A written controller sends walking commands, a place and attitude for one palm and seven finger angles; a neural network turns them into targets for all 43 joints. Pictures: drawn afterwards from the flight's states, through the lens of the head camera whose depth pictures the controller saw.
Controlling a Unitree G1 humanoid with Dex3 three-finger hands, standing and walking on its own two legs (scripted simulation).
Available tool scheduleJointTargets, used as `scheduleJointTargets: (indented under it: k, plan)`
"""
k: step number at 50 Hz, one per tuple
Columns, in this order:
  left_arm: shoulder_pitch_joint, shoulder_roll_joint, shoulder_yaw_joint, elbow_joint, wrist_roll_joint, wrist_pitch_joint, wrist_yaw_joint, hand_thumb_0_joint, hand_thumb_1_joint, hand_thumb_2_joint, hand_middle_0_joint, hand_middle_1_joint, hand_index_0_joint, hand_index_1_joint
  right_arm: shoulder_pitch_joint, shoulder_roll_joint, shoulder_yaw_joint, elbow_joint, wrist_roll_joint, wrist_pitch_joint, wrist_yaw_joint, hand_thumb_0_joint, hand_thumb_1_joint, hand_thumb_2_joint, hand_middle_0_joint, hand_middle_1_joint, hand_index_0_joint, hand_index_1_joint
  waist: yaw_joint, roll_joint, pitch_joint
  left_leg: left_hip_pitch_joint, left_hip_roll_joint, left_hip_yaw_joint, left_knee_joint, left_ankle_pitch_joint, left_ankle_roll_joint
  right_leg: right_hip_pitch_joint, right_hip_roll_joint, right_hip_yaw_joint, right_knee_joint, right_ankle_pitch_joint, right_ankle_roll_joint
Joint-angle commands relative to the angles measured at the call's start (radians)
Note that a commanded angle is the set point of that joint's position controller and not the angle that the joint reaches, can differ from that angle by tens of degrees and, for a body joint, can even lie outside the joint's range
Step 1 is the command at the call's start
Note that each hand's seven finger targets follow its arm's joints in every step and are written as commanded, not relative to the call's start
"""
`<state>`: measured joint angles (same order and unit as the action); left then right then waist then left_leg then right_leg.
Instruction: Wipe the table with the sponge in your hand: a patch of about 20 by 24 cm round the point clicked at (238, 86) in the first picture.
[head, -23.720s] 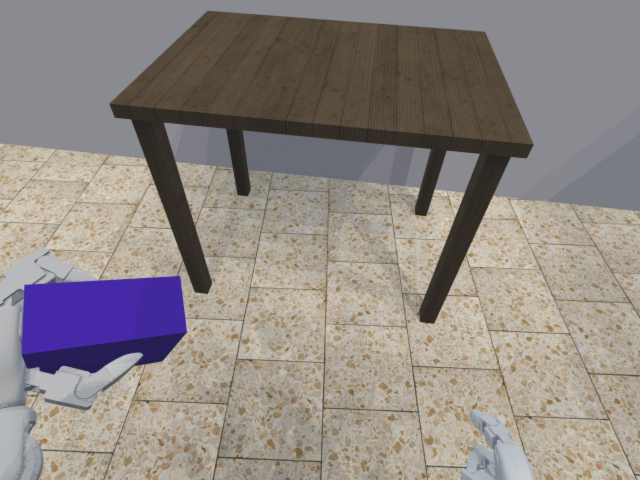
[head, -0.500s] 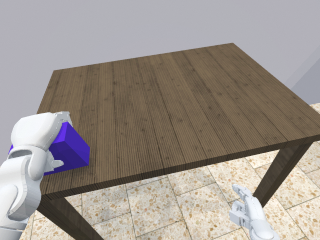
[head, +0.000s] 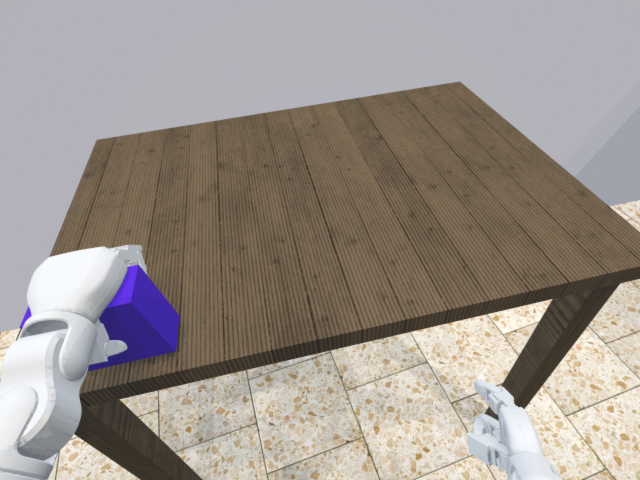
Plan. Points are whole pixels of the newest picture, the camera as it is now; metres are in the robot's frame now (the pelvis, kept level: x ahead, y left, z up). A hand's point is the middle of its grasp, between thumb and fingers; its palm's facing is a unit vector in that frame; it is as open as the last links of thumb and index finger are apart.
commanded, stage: lower the sponge onto the table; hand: left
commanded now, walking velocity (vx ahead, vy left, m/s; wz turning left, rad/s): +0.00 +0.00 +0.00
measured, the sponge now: (118, 328) +0.24 +0.31 +0.08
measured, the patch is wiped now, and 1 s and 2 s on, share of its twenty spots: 0.00 0.15 0.20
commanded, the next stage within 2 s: wipe forward along the first lane in 0.52 s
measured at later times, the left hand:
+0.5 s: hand (109, 317) +0.24 +0.30 +0.10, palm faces +0.01 -0.05 -1.00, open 9.4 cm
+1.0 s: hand (113, 296) +0.27 +0.32 +0.10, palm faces -0.05 +0.00 -1.00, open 9.4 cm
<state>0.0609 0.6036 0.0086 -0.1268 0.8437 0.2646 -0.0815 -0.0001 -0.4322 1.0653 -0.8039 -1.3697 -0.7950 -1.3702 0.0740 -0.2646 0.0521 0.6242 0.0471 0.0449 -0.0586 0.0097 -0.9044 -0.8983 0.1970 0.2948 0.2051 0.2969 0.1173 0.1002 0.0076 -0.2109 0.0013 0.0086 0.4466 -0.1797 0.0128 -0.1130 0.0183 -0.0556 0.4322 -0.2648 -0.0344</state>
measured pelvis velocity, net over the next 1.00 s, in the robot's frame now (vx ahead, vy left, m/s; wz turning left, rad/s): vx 0.01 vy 0.00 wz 0.01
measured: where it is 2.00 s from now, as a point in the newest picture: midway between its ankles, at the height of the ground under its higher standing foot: outside the picture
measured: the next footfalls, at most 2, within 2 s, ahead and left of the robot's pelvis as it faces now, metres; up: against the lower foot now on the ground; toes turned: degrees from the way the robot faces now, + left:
none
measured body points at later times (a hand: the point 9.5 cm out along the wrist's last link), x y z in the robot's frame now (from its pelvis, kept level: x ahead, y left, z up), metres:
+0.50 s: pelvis +0.01 +0.00 +0.00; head +0.00 -0.04 +0.45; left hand +0.24 +0.30 +0.16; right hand +0.24 -0.22 -0.09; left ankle +0.04 +0.11 -0.74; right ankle -0.02 -0.10 -0.74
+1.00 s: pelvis +0.01 +0.00 +0.00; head +0.01 -0.04 +0.45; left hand +0.27 +0.32 +0.15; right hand +0.22 -0.22 -0.10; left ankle +0.04 +0.11 -0.74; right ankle -0.02 -0.10 -0.74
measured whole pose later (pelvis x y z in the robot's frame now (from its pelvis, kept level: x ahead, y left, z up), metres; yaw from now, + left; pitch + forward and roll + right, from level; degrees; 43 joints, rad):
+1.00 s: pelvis +0.01 +0.00 +0.00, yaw +1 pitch +0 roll +0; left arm -0.06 0.60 0.01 0.11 0.90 0.21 -0.04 0.00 -0.44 1.07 -0.81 -1.37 -0.80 -1.37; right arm 0.11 -0.27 0.03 0.63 0.06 0.06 -0.08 0.01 -0.90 -0.90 0.20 0.29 0.21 0.30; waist 0.09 0.10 -0.02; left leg -0.29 0.00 -0.01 0.49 -0.20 0.01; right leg -0.18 0.02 -0.07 0.47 -0.29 -0.03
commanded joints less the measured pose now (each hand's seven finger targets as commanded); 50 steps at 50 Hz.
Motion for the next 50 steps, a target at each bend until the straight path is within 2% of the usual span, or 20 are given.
scheduleJointTargets:
  k: [1,4,7,9,11,14,16,19,20,24,26,29,31,34,36,39,41,44,46,50]
  plan:
    - [-0.191,0.278,0.21,-0.171,0.017,-0.014,0.057,0.0,0.1,1.3,-1.2,-1.6,-1.2,-1.6,-0.171,-0.104,-0.045,-0.175,-0.007,-0.061,-0.003,0.0,-0.9,-0.9,0.2,0.3,0.2,0.3,0.012,-0.027,-0.195,0.107,-0.034,-0.018,-0.021,0.178,0.028,-0.02,0.013,0.055,-0.079,0.172,-0.032]
    - [-0.146,0.309,0.251,-0.203,0.004,-0.012,0.061,0.0,0.1,1.3,-1.2,-1.6,-1.2,-1.6,-0.207,-0.104,-0.04,-0.189,-0.001,-0.054,0.002,0.0,-0.9,-0.9,0.2,0.3,0.2,0.3,0.019,-0.025,-0.176,0.103,-0.038,-0.021,-0.014,0.176,0.03,-0.022,0.021,0.086,-0.078,0.184,-0.037]
    - [-0.145,0.257,0.198,-0.185,0.002,-0.017,0.059,0.0,0.1,1.3,-1.2,-1.6,-1.2,-1.6,-0.166,-0.11,-0.05,-0.182,-0.003,-0.047,0.001,0.0,-0.9,-0.9,0.2,0.3,0.2,0.3,0.002,-0.007,-0.166,0.095,-0.036,-0.012,-0.008,0.167,0.031,-0.047,0.012,0.051,-0.08,0.174,-0.023]
    - [-0.18,0.275,0.209,-0.202,0.005,-0.021,0.058,0.0,0.1,1.3,-1.2,-1.6,-1.2,-1.6,-0.199,-0.103,-0.041,-0.189,0.005,-0.056,-0.004,0.0,-0.9,-0.9,0.2,0.3,0.2,0.3,-0.001,-0.023,-0.158,0.107,-0.038,-0.018,-0.007,0.155,0.033,-0.06,0.023,0.079,-0.085,0.155,-0.032]
    - [-0.181,0.255,0.184,-0.192,0.015,-0.034,0.06,0.0,0.1,1.3,-1.2,-1.6,-1.2,-1.6,-0.151,-0.11,-0.053,-0.179,-0.004,-0.057,-0.009,0.0,-0.9,-0.9,0.2,0.3,0.2,0.3,-0.013,-0.031,-0.183,0.11,-0.037,-0.013,0.005,0.174,0.034,-0.061,0.015,0.053,-0.078,0.182,-0.023]
    - [-0.184,0.272,0.2,-0.22,0.014,-0.047,0.066,0.0,0.1,1.3,-1.2,-1.6,-1.2,-1.6,-0.189,-0.103,-0.045,-0.19,0.002,-0.062,-0.012,0.0,-0.9,-0.9,0.2,0.3,0.2,0.3,-0.003,-0.016,-0.168,0.116,-0.04,-0.02,-0.002,0.151,0.035,-0.065,0.023,0.082,-0.085,0.15,-0.032]
    - [-0.172,0.254,0.19,-0.182,0.021,-0.054,0.078,0.0,0.1,1.3,-1.2,-1.6,-1.2,-1.6,-0.141,-0.108,-0.055,-0.177,-0.007,-0.061,-0.014,0.0,-0.9,-0.9,0.2,0.3,0.2,0.3,-0.009,-0.037,-0.181,0.104,-0.038,-0.015,0.003,0.168,0.035,-0.061,0.016,0.051,-0.076,0.174,-0.024]
    - [-0.139,0.31,0.255,-0.207,0.023,-0.054,0.095,0.0,0.1,1.3,-1.2,-1.6,-1.2,-1.6,-0.18,-0.109,-0.052,-0.188,-0.004,-0.059,-0.01,0.0,-0.9,-0.9,0.2,0.3,0.2,0.3,0.017,-0.017,-0.198,0.109,-0.041,-0.019,0.006,0.188,0.035,-0.034,0.022,0.087,-0.066,0.206,-0.038]
    - [-0.135,0.267,0.22,-0.195,0.022,-0.05,0.1,0.0,0.1,1.3,-1.2,-1.6,-1.2,-1.6,-0.154,-0.105,-0.055,-0.186,-0.008,-0.056,-0.011,0.0,-0.9,-0.9,0.2,0.3,0.2,0.3,0.006,-0.02,-0.205,0.101,-0.04,-0.007,0.013,0.194,0.036,-0.037,0.011,0.061,-0.061,0.212,-0.028]
    - [-0.106,0.263,0.225,-0.172,0.009,-0.029,0.099,0.0,0.1,1.3,-1.2,-1.6,-1.2,-1.6,-0.186,-0.108,-0.048,-0.189,0.002,-0.047,-0.004,0.0,-0.9,-0.9,0.2,0.3,0.2,0.3,0.008,-0.013,-0.166,0.086,-0.04,-0.012,0.008,0.175,0.032,-0.053,0.021,0.079,-0.065,0.198,-0.032]
    - [-0.106,0.242,0.199,-0.144,0.012,-0.028,0.096,0.0,0.1,1.3,-1.2,-1.6,-1.2,-1.6,-0.143,-0.114,-0.06,-0.178,-0.003,-0.044,-0.007,0.0,-0.9,-0.9,0.2,0.3,0.2,0.3,-0.008,-0.034,-0.172,0.073,-0.035,-0.007,0.016,0.173,0.033,-0.064,0.014,0.048,-0.058,0.201,-0.019]
    - [-0.072,0.239,0.198,-0.162,0.01,-0.028,0.084,0.0,0.1,1.3,-1.2,-1.6,-1.2,-1.6,-0.183,-0.108,-0.051,-0.194,0.004,-0.046,-0.004,0.0,-0.9,-0.9,0.2,0.3,0.2,0.3,0.003,-0.026,-0.161,0.078,-0.037,-0.012,0.015,0.162,0.036,-0.067,0.021,0.07,-0.058,0.194,-0.026]
    - [-0.082,0.207,0.164,-0.138,0.017,-0.032,0.08,0.0,0.1,1.3,-1.2,-1.6,-1.2,-1.6,-0.14,-0.113,-0.059,-0.184,-0.001,-0.042,-0.007,0.0,-0.9,-0.9,0.2,0.3,0.2,0.3,-0.012,-0.048,-0.174,0.066,-0.035,-0.011,0.018,0.161,0.036,-0.077,0.016,0.04,-0.052,0.188,-0.016]
    - [-0.161,0.24,0.182,-0.124,0.023,-0.037,0.083,0.0,0.1,1.3,-1.2,-1.6,-1.2,-1.6,-0.17,-0.112,-0.051,-0.183,0.007,-0.042,-0.01,0.0,-0.9,-0.9,0.2,0.3,0.2,0.3,-0.015,-0.04,-0.147,0.068,-0.034,-0.017,0.007,0.125,0.036,-0.098,0.027,0.057,-0.061,0.142,-0.027]
    - [-0.155,0.234,0.179,-0.043,0.029,-0.039,0.084,0.0,0.1,1.3,-1.2,-1.6,-1.2,-1.6,-0.123,-0.12,-0.061,-0.165,0.003,-0.038,-0.019,0.0,-0.9,-0.9,0.2,0.3,0.2,0.3,-0.023,-0.093,-0.149,0.05,-0.037,-0.013,0.013,0.121,0.037,-0.102,0.02,0.036,-0.061,0.142,-0.016]
    - [-0.262,0.24,0.163,-0.025,0.032,-0.049,0.081,0.0,0.1,1.3,-1.2,-1.6,-1.2,-1.6,-0.161,-0.116,-0.051,-0.164,0.016,-0.04,-0.02,0.0,-0.9,-0.9,0.2,0.3,0.2,0.3,-0.029,-0.05,-0.133,0.058,-0.038,-0.016,-0.001,0.08,0.034,-0.124,0.029,0.049,-0.069,0.09,-0.026]
    - [-0.262,0.188,0.115,0.032,0.035,-0.05,0.077,0.0,0.1,1.3,-1.2,-1.6,-1.2,-1.6,-0.12,-0.118,-0.061,-0.154,0.011,-0.04,-0.024,0.0,-0.9,-0.9,0.2,0.3,0.2,0.3,-0.036,-0.061,-0.156,0.055,-0.039,-0.015,0.002,0.085,0.034,-0.126,0.022,0.025,-0.067,0.096,-0.019]
    - [-0.326,0.221,0.127,0.048,0.045,-0.061,0.071,0.0,0.1,1.3,-1.2,-1.6,-1.2,-1.6,-0.147,-0.119,-0.055,-0.156,0.018,-0.041,-0.023,0.0,-0.9,-0.9,0.2,0.3,0.2,0.3,-0.035,-0.061,-0.176,0.061,-0.039,-0.02,-0.001,0.077,0.036,-0.115,0.029,0.042,-0.066,0.093,-0.027]
    - [-0.33,0.177,0.092,0.085,0.044,-0.069,0.067,0.0,0.1,1.3,-1.2,-1.6,-1.2,-1.6,-0.105,-0.122,-0.064,-0.149,0.013,-0.04,-0.024,0.0,-0.9,-0.9,0.2,0.3,0.2,0.3,-0.044,-0.084,-0.195,0.062,-0.041,-0.017,0.01,0.101,0.038,-0.115,0.023,0.024,-0.06,0.128,-0.02]
    - [-0.359,0.2,0.111,0.125,0.047,-0.085,0.068,0.0,0.1,1.3,-1.2,-1.6,-1.2,-1.6,-0.098,-0.125,-0.065,-0.148,0.016,-0.037,-0.021,0.0,-0.9,-0.9,0.2,0.3,0.2,0.3,-0.041,-0.092,-0.199,0.045,-0.044,-0.015,0.01,0.093,0.038,-0.11,0.023,0.025,-0.056,0.126,-0.022]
